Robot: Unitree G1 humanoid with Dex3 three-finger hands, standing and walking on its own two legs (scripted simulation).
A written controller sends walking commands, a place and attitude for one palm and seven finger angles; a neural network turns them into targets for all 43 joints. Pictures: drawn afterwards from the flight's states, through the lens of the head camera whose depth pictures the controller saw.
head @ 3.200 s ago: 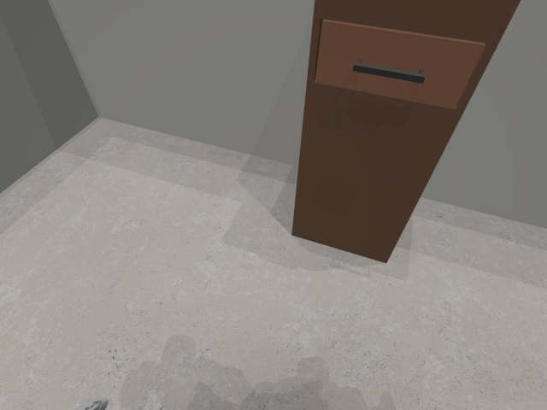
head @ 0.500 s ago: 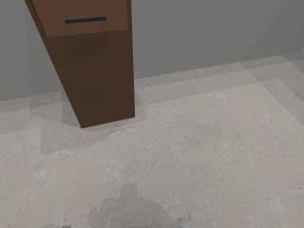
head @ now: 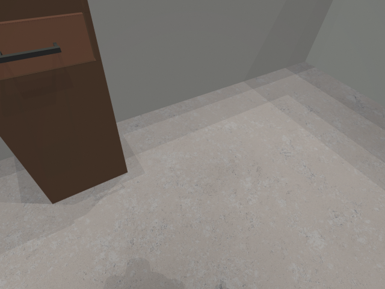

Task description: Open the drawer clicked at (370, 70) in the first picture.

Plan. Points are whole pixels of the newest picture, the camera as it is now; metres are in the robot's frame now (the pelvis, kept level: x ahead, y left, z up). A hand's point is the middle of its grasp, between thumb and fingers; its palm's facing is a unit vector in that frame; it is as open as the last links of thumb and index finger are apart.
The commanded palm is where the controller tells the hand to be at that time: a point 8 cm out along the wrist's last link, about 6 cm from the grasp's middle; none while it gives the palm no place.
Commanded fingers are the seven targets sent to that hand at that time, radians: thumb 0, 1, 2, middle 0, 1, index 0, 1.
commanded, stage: walk to a spot facing it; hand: left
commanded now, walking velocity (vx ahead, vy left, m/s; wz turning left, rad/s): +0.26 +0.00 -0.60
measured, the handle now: (29, 51) +0.73 +0.60 +0.09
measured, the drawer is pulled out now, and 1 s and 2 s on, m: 0.00 0.00 0.00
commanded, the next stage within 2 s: turn to face it in 0.40 s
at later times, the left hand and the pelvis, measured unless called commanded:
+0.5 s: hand (159, 230) +0.30 +0.11 -0.17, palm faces -0.36 -0.91 -0.20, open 7.4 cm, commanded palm none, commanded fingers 0.00 0.90 0.90 -0.20 -0.30 -0.20 -0.30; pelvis +0.12 -0.02 -0.01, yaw -19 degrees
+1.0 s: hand (145, 234) +0.29 +0.15 -0.18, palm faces -0.12 -0.98 -0.17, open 7.3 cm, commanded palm none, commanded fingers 0.00 0.90 0.90 -0.20 -0.30 -0.20 -0.30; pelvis +0.18 -0.02 -0.01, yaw -10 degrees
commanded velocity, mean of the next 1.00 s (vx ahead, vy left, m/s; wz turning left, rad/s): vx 0.02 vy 0.00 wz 0.04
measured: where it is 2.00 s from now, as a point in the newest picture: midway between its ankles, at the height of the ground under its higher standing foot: outside the picture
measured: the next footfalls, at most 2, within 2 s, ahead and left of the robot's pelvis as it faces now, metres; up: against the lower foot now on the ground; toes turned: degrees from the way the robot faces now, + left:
right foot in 0.50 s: +0.20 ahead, -0.15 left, +0.00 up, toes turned -27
left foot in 0.90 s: +0.26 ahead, +0.05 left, +0.00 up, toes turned -4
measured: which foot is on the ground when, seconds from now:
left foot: down 0.00-0.50, up 0.52-0.88, down 0.90-1.00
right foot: down 0.00-0.00, up 0.02-0.48, down 0.50-0.90, up 0.92-1.00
